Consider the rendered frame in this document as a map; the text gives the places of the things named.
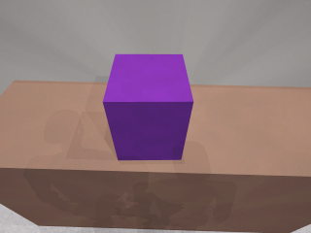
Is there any carton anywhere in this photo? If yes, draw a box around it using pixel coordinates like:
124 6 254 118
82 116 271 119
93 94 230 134
103 53 193 161

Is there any pedestal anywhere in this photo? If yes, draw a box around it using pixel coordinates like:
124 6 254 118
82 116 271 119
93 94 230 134
0 80 311 233

